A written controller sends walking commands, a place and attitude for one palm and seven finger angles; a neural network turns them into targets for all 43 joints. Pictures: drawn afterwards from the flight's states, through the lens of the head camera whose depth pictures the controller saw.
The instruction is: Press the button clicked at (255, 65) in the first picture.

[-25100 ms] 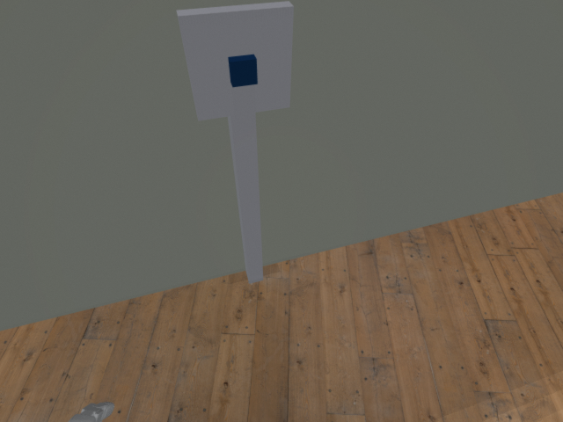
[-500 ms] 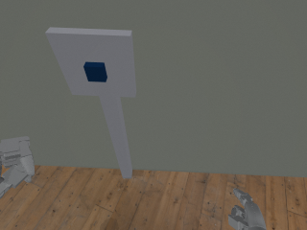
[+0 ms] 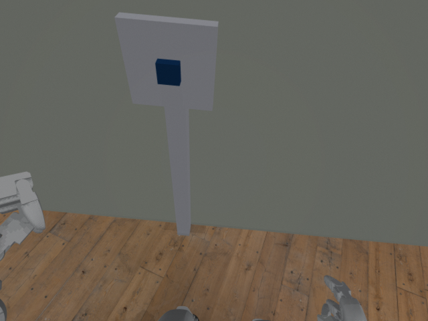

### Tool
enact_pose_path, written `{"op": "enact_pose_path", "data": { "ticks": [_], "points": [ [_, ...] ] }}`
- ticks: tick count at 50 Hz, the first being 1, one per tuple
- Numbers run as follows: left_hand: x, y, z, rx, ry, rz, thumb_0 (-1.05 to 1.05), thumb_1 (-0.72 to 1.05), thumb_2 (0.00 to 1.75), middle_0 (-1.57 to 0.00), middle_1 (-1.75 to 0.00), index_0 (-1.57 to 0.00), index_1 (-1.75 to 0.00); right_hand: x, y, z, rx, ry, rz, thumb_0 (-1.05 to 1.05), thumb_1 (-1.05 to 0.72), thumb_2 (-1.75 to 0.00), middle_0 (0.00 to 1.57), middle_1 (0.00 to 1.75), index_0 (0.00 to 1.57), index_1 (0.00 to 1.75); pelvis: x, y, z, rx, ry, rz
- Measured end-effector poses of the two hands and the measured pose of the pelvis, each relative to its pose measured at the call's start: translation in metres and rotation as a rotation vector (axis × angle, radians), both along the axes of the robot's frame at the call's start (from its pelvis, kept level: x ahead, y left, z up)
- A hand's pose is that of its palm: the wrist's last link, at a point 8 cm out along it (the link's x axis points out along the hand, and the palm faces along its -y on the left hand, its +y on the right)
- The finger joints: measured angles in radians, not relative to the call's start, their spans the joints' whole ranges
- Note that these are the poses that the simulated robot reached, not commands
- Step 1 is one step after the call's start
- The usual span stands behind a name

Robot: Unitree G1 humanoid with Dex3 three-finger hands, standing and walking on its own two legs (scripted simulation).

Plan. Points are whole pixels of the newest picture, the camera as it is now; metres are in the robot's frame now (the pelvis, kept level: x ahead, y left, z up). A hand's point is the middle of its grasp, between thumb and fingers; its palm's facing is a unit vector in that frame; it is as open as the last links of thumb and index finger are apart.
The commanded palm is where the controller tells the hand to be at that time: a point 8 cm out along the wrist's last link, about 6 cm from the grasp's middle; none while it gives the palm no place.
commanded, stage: step back with the hand held close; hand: left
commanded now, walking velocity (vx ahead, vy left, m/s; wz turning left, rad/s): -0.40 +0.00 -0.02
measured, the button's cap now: (169, 71) +0.60 +0.15 +0.16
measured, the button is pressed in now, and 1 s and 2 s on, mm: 0 0 0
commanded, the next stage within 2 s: stop stepping back and stand still in 0.18 s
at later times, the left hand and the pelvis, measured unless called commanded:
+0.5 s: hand out of the picture +0.10 +0.25 +0.18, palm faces +0.35 -0.87 -0.35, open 3.1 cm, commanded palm +0.03 +0.29 +0.20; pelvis -0.13 +0.02 +0.01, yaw -5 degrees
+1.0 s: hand out of the picture +0.01 +0.27 +0.19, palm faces +0.36 -0.87 -0.34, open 3.1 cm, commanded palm -0.05 +0.32 +0.20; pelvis -0.20 +0.05 +0.01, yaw -3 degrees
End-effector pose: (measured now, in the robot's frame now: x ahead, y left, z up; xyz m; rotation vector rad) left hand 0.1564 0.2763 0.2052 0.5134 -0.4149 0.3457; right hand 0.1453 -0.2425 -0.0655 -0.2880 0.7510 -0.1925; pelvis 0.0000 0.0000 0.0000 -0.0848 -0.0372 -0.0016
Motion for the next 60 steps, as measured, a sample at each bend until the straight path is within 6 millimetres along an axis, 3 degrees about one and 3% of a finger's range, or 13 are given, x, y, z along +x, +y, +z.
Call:
{"op": "enact_pose_path", "data": {
  "ticks": [6,12,16,21,27,31,35,38,41,45,49,55,60],
  "points": [
    [-0.023,0.014,0.007,0.017,-0.018,0.011,0.02,0.89,0.9,-1.31,-1.5,-1.31,-1.5,-0.027,0.017,0.004,0.056,0.0,0.009,0.02,-0.9,-0.9,0.2,0.3,0.2,0.3,-0.027,-0.002,0.006,-0.027,0.038,0.02],
    [-0.068,-0.004,-0.002,0.021,0.028,-0.038,0.02,0.9,0.9,-1.31,-1.5,-1.31,-1.5,-0.043,0.024,0.0,0.091,-0.049,0.075,0.02,-0.9,-0.9,0.2,0.3,0.2,0.3,-0.066,-0.008,-0.003,0.043,0.097,-0.038],
    [-0.089,-0.008,0.005,0.0,0.02,-0.081,0.02,0.89,0.9,-1.32,-1.5,-1.31,-1.5,-0.068,0.025,-0.001,0.074,0.011,0.064,0.02,-0.9,-0.9,0.2,0.3,0.2,0.3,-0.083,0.0,0.005,0.039,0.059,-0.044],
    [-0.095,0.011,0.001,-0.028,-0.003,-0.062,0.01,0.89,0.9,-1.32,-1.5,-1.32,-1.5,-0.093,0.023,0.012,0.035,-0.052,0.002,0.02,-0.9,-0.9,0.21,0.3,0.2,0.3,-0.095,0.012,0.003,0.051,0.043,-0.072],
    [-0.099,0.017,-0.011,-0.086,0.071,-0.068,0.02,0.89,0.9,-1.31,-1.5,-1.31,-1.5,-0.14,0.024,0.027,0.036,-0.098,-0.042,0.02,-0.9,-0.9,0.2,0.3,0.2,0.3,-0.136,0.018,0.013,0.071,-0.005,-0.079],
    [-0.132,0.004,0.003,-0.039,0.111,-0.114,0.02,0.89,0.9,-1.31,-1.5,-1.31,-1.5,-0.174,0.022,0.034,0.057,-0.094,-0.069,0.02,-0.9,-0.9,0.2,0.3,0.2,0.3,-0.153,0.017,0.023,0.055,0.009,-0.076],
    [-0.173,0.0,0.009,0.05,0.121,-0.118,0.02,0.89,0.9,-1.31,-1.5,-1.31,-1.5,-0.2,0.013,0.018,0.049,-0.039,-0.071,0.01,-0.9,-0.9,0.2,0.3,0.2,0.3,-0.176,0.018,0.014,0.073,0.026,-0.079],
    [-0.191,0.012,0.01,0.035,0.092,-0.074,0.02,0.89,0.9,-1.31,-1.5,-1.31,-1.5,-0.22,0.009,0.007,0.031,0.048,-0.082,0.01,-0.9,-0.9,0.2,0.3,0.2,0.3,-0.186,0.02,0.015,0.08,0.025,-0.077],
    [-0.195,0.031,0.0,-0.034,0.09,0.009,0.01,0.89,0.9,-1.32,-1.5,-1.32,-1.5,-0.236,0.009,0.008,0.022,0.069,-0.108,0.02,-0.9,-0.9,0.2,0.3,0.2,0.3,-0.188,0.024,0.02,0.088,0.043,-0.075],
    [-0.19,0.041,-0.014,-0.11,0.09,0.039,0.02,0.89,0.9,-1.32,-1.5,-1.32,-1.5,-0.242,0.014,0.011,-0.019,0.039,-0.108,0.02,-0.9,-0.9,0.2,0.3,0.2,0.3,-0.192,0.036,0.019,0.095,0.048,-0.065],
    [-0.183,0.038,-0.013,-0.103,0.037,-0.032,0.02,0.89,0.9,-1.31,-1.5,-1.31,-1.5,-0.237,0.026,0.011,-0.038,-0.023,-0.105,0.02,-0.9,-0.9,0.2,0.3,0.2,0.3,-0.198,0.049,0.009,0.094,0.029,-0.049],
    [-0.182,0.033,0.024,0.061,0.005,-0.082,0.02,0.89,0.9,-1.31,-1.5,-1.31,-1.5,-0.231,0.057,0.011,0.094,-0.033,-0.075,0.02,-0.9,-0.9,0.2,0.3,0.2,0.3,-0.196,0.042,0.018,0.081,0.029,-0.043],
    [-0.183,0.027,0.015,0.125,0.118,-0.019,0.02,0.89,0.9,-1.31,-1.5,-1.31,-1.5,-0.218,0.059,-0.014,0.167,0.003,-0.047,0.02,-0.9,-0.9,0.21,0.3,0.2,0.3,-0.186,0.032,0.01,0.09,0.038,-0.055]
  ]
}}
